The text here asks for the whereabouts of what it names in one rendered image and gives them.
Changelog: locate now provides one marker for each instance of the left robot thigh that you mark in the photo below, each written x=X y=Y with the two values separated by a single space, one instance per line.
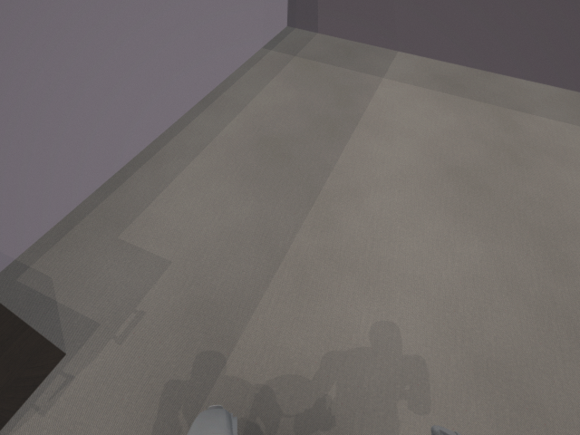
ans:
x=214 y=422

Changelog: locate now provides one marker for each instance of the cabinet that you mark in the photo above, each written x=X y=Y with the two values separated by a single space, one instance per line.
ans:
x=26 y=359

